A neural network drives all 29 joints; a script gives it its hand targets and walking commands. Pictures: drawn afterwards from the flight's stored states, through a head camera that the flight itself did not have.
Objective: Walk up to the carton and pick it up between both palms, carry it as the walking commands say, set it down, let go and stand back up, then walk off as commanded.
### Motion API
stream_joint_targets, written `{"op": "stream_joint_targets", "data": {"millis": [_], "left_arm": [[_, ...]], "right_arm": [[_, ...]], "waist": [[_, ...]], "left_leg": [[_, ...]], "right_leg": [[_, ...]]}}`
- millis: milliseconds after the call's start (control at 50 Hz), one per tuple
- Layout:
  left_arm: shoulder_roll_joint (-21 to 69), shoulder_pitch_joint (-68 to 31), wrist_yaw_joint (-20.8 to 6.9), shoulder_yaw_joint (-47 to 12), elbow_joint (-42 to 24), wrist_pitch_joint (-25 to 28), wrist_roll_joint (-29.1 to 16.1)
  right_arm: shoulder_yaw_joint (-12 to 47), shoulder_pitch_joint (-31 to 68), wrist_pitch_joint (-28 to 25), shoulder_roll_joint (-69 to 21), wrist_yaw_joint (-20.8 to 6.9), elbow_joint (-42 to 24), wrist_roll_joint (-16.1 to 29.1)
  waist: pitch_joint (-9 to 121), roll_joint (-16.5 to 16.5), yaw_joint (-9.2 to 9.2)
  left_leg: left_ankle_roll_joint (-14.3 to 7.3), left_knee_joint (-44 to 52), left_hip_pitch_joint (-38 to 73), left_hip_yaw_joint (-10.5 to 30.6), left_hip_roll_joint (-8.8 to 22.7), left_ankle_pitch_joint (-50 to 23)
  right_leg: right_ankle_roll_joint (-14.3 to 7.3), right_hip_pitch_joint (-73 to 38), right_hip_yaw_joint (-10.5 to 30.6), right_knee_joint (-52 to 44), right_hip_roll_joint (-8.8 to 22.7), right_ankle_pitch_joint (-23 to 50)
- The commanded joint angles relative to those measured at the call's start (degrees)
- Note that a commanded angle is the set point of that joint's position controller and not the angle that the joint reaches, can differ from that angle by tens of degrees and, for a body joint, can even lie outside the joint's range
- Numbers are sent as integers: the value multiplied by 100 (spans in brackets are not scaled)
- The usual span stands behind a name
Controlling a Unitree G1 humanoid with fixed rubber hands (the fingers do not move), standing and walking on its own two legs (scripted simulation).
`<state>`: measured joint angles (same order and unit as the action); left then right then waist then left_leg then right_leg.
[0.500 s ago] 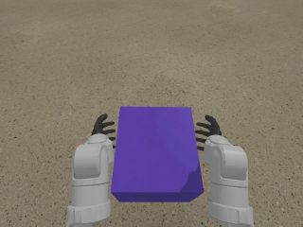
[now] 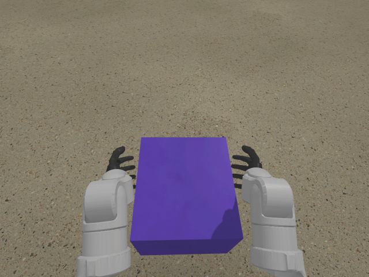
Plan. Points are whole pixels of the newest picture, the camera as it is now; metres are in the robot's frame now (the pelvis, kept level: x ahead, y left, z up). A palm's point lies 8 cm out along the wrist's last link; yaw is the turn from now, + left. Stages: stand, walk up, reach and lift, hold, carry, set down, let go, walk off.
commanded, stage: carry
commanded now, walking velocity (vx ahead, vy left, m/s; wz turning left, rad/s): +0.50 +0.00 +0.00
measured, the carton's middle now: (184, 195) +0.31 +0.01 -0.02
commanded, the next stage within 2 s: none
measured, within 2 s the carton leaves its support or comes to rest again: neither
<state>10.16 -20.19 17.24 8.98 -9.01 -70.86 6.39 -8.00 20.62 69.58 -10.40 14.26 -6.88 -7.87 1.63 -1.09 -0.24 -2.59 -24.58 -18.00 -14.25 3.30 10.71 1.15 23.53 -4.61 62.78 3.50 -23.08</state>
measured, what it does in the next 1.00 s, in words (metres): walks ahead: right foot, then left foot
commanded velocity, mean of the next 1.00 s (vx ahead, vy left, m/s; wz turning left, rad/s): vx -0.04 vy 0.00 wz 0.00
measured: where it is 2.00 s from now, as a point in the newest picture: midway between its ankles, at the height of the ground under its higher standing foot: outside the picture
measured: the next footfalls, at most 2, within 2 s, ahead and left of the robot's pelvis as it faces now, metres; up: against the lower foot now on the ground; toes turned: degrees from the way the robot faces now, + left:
right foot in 0.26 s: +0.33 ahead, -0.12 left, +0.00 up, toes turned -10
left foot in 0.56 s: +0.47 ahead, +0.09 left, +0.00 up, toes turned +9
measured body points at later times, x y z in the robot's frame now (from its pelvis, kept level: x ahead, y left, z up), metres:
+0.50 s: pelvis +0.31 -0.03 +0.01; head +0.37 -0.03 +0.45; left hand +0.62 +0.13 +0.06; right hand +0.63 -0.15 +0.06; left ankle +0.35 +0.09 -0.71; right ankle +0.30 -0.11 -0.74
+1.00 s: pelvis +0.41 -0.01 -0.01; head +0.43 -0.01 +0.44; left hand +0.72 +0.13 +0.07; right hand +0.72 -0.15 +0.07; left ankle +0.43 +0.09 -0.74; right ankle +0.37 -0.11 -0.73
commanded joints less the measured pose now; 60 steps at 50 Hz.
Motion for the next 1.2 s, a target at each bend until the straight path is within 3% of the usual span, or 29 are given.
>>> {"op": "stream_joint_targets", "data": {"millis": [0, 80, 140, 220, 240, 260, 280, 320, 340, 380, 460, 500, 540, 560, 580, 600, 620, 660, 720, 740, 780, 820, 860, 880, 960, 1000, 1040, 1120, 1180], "left_arm": [[6132, -3100, -2666, -3857, -335, 96, -2623], [6122, -2974, -2553, -3841, -458, 114, -2489], [6113, -2898, -2549, -3885, -501, 66, -2455], [6118, -2706, -2617, -3796, -219, -64, -2432], [6102, -2484, -2638, -3738, 6, -86, -2382], [5927, -2234, -2628, -3610, 321, -40, -2192], [6001, -2499, -2635, -3591, 309, -23, -2198], [6225, -2735, -2669, -3666, 124, 49, -2299], [6300, -2774, -2673, -3625, 18, 127, -2338], [6372, -3040, -2695, -3682, -257, 219, -2481], [6069, -2730, -2708, -3774, -625, 226, -2497], [5983, -2486, -2707, -3771, -634, 201, -2458], [5924, -2389, -2696, -3813, -593, 166, -2405], [5890, -2295, -2695, -3865, -528, 145, -2373], [5913, -2514, -2671, -4048, -719, 99, -2473], [5806, -2546, -2654, -4025, -671, 55, -2405], [5796, -2562, -2648, -4002, -557, 37, -2385], [5919, -2813, -2672, -4067, -603, 48, -2526], [6046, -2818, -2704, -3993, -566, 61, -2570], [6093, -2778, -2718, -3971, -535, 62, -2570], [6018, -2646, -2717, -3864, -414, 52, -2502], [5986, -2559, -2722, -3829, -356, 36, -2493], [5989, -2633, -2713, -3786, -312, 21, -2465], [5983, -2686, -2706, -3781, -321, 16, -2461], [5999, -2790, -2657, -3790, -306, 11, -2404], [6028, -2846, -2649, -3823, -277, 2, -2400], [6045, -2914, -2655, -3842, -279, 8, -2432], [6022, -2782, -2711, -3777, -171, 6, -2476], [6008, -2837, -2722, -3678, -158, 2, -2450]], "right_arm": [[3628, 3032, -60, -6120, -2318, -682, 2693], [3566, 2929, -19, -5935, -2355, -678, 2692], [3535, 2719, 31, -5810, -2371, -628, 2577], [3576, 2690, 149, -5737, -2366, -564, 2478], [3579, 2675, 190, -5729, -2369, -417, 2459], [3649, 2756, 253, -5688, -2392, -380, 2530], [3737, 2981, 255, -5743, -2402, -485, 2622], [3678, 2973, 170, -6008, -2426, -281, 2663], [3722, 3144, 94, -6112, -2417, -420, 2740], [3803, 3256, -35, -6229, -2361, -655, 2811], [3808, 2708, -120, -6159, -2202, -827, 2702], [3853, 2643, -101, -6036, -2181, -964, 2660], [3891, 2519, -57, -5955, -2225, -945, 2602], [3838, 2469, -21, -5833, -2256, -828, 2571], [3737, 2323, -9, -5886, -2268, -622, 2498], [3710, 2150, 31, -5891, -2296, -419, 2485], [3695, 2105, 37, -5880, -2307, -379, 2448], [3683, 2343, 11, -5897, -2319, -552, 2432], [3657, 2567, 5, -5924, -2300, -724, 2458], [3672, 2609, -3, -5932, -2288, -736, 2452], [3730, 2711, 46, -5913, -2253, -817, 2457], [3776, 2771, 78, -5876, -2240, -882, 2482], [3789, 2820, 116, -5890, -2256, -778, 2509], [3784, 2831, 124, -5898, -2271, -716, 2528], [3722, 2783, 150, -5941, -2324, -465, 2558], [3682, 2746, 157, -5961, -2335, -384, 2547], [3644, 2744, 143, -5962, -2334, -388, 2535], [3663, 2791, 125, -5932, -2296, -508, 2491], [3697, 2910, 131, -5948, -2320, -552, 2527]], "waist": [[2296, 590, 82], [2050, 907, 80], [1830, 1091, 114], [1941, 609, -31], [2306, 199, -176], [2793, -1317, -269], [2548, -1739, -217], [2508, -636, -199], [2420, -418, -189], [2350, -487, -114], [2568, -990, -128], [2623, -994, -144], [2572, -527, -44], [2679, -3, -64], [2936, 950, -56], [3067, 1476, 40], [3076, 1544, 103], [3059, 1276, 59], [2988, 949, -13], [2994, 781, -29], [2955, -259, -58], [2848, -634, -70], [2718, -646, -73], [2686, -519, -74], [2765, 420, -69], [2683, 763, -67], [2689, 743, -59], [2633, -336, -64], [2340, -507, -58]], "left_leg": [[-693, 1067, 2926, 1836, 1634, -1696], [-507, 1120, 2501, 898, 1253, -1652], [-316, 931, 2448, 585, 1150, -2000], [117, -596, 1862, 71, 792, -2301], [272, -1640, 1030, 33, 697, -1909], [447, -3282, -473, 154, 156, -409], [368, -4133, -1954, 648, -324, 1766], [230, -4538, -2165, 1326, 23, 1712], [241, -3995, -2006, 1367, 131, 1409], [345, -2469, -1227, 1203, 111, 964], [315, -949, -459, 590, -331, 83], [232, -260, -135, 377, -372, -839], [83, 624, 1088, 552, -16, -2937], [-117, 103, 1999, 1176, 684, -5354], [-632, -597, 2746, 1765, 1284, -7612], [-923, -704, 3372, 2106, 1643, -8493], [-1002, -705, 3722, 2129, 1721, -8590], [-713, -767, 3535, 1856, 1567, -7985], [-255, -700, 2512, 1394, 1116, -6075], [-124, -671, 1977, 1358, 997, -5168], [66, -1048, 1010, 1096, 658, -3117], [180, -1181, 355, 985, 448, -1707], [226, -916, 216, 915, 383, -1335], [211, -798, 357, 943, 445, -1707], [-159, -824, 1311, 1418, 1079, -5024], [-268, -777, 1545, 1526, 1204, -5681], [-206, -824, 1412, 1478, 1136, -5131], [92, -1133, 258, 1074, 618, -1367], [107, -979, 91, 1002, 541, -498]], "right_leg": [[81, 1433, 206, -783, 335, 410], [60, 788, -416, -2444, 62, 1070], [-8, 321, -659, -3123, -96, 1697], [-164, -1470, -980, -3989, -237, 1961], [-349, -2615, -284, -3914, 250, 1579], [-1119, -3780, 2012, -4318, 1622, 1453], [-1417, -4378, 3070, -4727, 2038, 2389], [-1355, -4233, 1881, -4144, 1961, 5397], [-1099, -3979, 1270, -4120, 1787, 5864], [-760, -3420, 431, -4217, 1473, 6276], [-698, -3416, -326, -3832, 1111, 7042], [-583, -3339, -484, -3439, 860, 6388], [-268, -2425, -559, -2942, 513, 4413], [-80, -1532, -502, -2599, 309, 2687], [103, -867, -284, -2442, -62, 1123], [131, -174, -94, -2127, -233, -205], [155, 354, 29, -1999, -253, -702], [189, 293, 110, -2672, -133, -226], [244, -915, -129, -3914, 48, 1709], [211, -1377, -27, -3790, 262, 2548], [-82, -2044, 405, -3064, 852, 5848], [-319, -2368, 529, -2972, 1154, 7032], [-353, -2326, 413, -2901, 1134, 6905], [-301, -2182, 314, -2842, 1045, 6427], [29, -1209, 19, -2638, 475, 3296], [88, -967, -80, -2960, 270, 2185], [60, -1202, -43, -3191, 341, 2512], [-400, -1881, 521, -3036, 1177, 5630], [-476, -1497, 551, -3217, 1259, 4676]]}}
